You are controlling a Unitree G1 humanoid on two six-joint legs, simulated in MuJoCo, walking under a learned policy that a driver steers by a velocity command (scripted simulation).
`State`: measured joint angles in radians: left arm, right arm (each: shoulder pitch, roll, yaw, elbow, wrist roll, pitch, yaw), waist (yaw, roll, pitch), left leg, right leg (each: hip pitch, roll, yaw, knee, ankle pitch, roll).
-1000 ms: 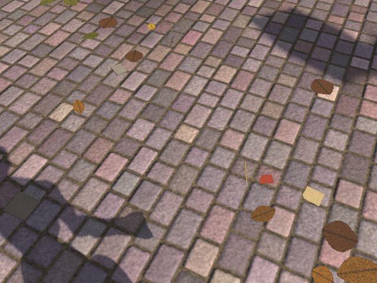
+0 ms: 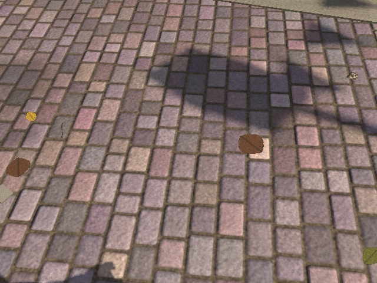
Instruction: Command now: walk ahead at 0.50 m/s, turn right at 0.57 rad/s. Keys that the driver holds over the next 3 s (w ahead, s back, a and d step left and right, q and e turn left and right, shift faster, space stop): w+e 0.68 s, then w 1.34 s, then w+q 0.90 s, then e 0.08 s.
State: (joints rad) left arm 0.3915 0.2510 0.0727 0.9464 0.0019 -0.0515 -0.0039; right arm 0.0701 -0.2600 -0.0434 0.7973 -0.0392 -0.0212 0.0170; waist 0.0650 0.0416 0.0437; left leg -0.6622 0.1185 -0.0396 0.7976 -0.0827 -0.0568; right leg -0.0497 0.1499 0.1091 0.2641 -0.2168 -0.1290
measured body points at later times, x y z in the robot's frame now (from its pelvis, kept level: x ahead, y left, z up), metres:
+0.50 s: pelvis +0.27 +0.03 +0.00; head +0.30 +0.03 +0.45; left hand +0.50 +0.24 -0.11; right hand +0.21 -0.23 -0.12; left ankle +0.25 +0.14 -0.75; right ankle +0.33 -0.13 -0.67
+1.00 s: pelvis +0.50 -0.12 +0.00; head +0.51 -0.14 +0.45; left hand +0.65 +0.11 -0.13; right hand +0.47 -0.40 -0.13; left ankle +0.67 -0.02 -0.68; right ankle +0.45 -0.14 -0.75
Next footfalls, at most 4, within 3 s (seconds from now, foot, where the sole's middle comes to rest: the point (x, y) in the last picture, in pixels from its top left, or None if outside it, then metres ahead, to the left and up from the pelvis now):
0.18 left None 0.29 0.13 -0.78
0.70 right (263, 282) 0.48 -0.16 -0.78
1.26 left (262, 189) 0.84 -0.18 -0.78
1.80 right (335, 163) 0.99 -0.49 -0.78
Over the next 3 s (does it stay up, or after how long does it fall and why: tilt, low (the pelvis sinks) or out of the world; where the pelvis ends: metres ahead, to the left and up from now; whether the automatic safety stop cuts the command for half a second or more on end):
stays up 1.50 -0.60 -0.01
